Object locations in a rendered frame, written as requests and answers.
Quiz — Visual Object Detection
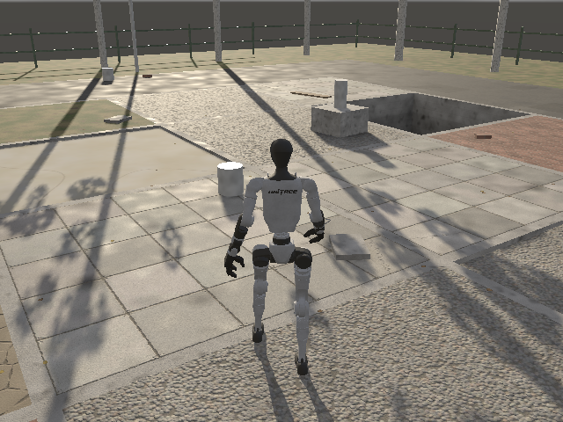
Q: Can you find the robot left hand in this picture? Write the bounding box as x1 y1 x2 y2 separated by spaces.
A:
224 252 245 278

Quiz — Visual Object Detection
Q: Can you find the robot right forearm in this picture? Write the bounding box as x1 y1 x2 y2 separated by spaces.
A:
313 209 325 234

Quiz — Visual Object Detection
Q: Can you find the humanoid robot head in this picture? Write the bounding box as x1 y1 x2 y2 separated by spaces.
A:
267 139 296 181

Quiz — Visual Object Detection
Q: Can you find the robot right upper arm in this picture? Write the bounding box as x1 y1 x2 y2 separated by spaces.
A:
299 176 323 222

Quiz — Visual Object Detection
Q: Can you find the robot right hand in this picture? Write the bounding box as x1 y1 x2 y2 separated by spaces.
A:
303 228 325 244

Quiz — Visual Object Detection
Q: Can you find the robot left upper arm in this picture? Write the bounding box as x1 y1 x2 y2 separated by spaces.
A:
240 177 264 228

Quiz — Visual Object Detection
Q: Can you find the right robot foot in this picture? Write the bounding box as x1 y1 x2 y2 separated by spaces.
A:
295 351 308 375

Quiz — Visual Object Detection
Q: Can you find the robot left forearm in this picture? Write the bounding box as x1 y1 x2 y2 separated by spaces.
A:
227 214 248 257

